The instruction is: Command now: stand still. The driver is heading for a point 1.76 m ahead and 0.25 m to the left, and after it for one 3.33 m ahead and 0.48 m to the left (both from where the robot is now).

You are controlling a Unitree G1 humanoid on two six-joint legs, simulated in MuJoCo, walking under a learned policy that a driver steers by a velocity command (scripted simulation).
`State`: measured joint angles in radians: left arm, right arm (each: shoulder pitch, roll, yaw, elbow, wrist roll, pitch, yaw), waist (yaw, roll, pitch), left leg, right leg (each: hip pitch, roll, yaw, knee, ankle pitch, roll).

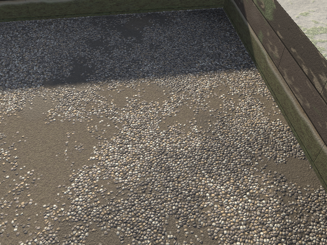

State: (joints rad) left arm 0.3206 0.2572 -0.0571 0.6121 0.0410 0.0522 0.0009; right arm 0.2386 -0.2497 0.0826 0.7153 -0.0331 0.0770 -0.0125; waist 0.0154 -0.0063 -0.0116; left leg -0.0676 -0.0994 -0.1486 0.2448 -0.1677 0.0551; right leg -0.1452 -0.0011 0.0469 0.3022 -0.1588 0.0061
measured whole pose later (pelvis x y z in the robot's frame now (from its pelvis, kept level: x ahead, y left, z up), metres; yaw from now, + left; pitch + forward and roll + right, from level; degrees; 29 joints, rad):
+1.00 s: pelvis -0.01 -0.02 -0.01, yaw +1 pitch +0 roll +0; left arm 0.23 0.21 -0.03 0.67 0.03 0.08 0.00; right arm 0.21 -0.21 0.05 0.67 -0.03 0.09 0.00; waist 0.02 0.00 -0.01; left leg -0.16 -0.07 -0.16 0.40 -0.24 0.01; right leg -0.20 0.03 0.00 0.38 -0.19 -0.02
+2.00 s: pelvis +0.00 -0.04 -0.01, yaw +2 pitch -1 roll +1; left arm 0.15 0.13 -0.07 0.60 0.04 0.04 -0.02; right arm 0.10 -0.15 0.06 0.63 -0.03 0.10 0.00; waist 0.02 0.00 -0.01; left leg -0.17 -0.06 -0.17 0.49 -0.30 -0.01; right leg -0.23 0.03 -0.03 0.52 -0.28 -0.05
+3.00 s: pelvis -0.01 -0.05 -0.02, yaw +1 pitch -1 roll +1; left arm 0.14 0.15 -0.06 0.57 0.02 0.05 -0.01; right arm 0.11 -0.17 0.06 0.62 -0.03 0.08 -0.02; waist 0.02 -0.01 -0.02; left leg -0.23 -0.05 -0.15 0.61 -0.36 -0.02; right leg -0.28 0.04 -0.03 0.62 -0.33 -0.06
